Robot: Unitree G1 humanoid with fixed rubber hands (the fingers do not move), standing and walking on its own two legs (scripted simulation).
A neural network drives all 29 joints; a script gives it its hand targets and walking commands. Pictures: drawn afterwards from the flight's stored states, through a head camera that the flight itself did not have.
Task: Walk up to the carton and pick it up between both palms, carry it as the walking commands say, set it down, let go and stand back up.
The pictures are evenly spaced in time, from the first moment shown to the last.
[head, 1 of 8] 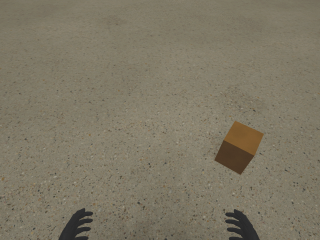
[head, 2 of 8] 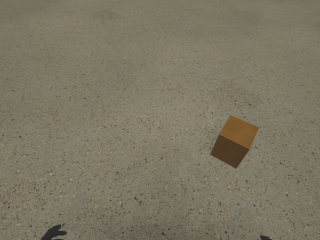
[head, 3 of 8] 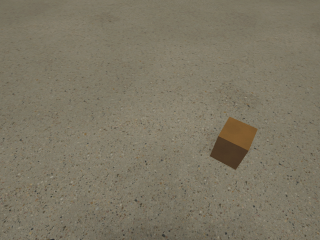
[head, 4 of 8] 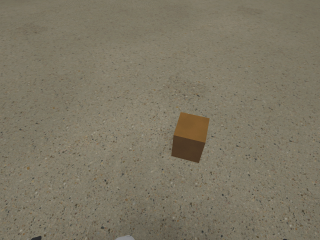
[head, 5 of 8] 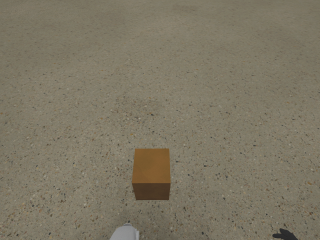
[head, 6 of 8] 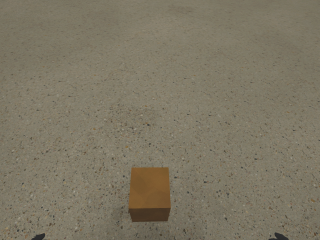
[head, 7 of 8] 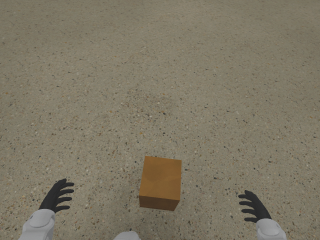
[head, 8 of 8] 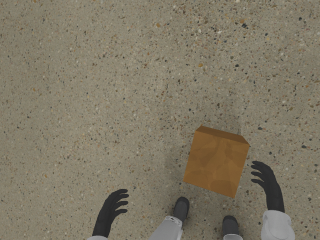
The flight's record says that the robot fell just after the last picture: yes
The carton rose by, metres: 0.00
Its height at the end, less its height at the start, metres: +0.00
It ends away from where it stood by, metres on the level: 0.00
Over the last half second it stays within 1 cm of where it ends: yes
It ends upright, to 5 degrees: yes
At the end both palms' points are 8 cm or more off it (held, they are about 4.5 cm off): yes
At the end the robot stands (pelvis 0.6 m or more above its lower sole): yes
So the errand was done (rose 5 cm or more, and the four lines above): no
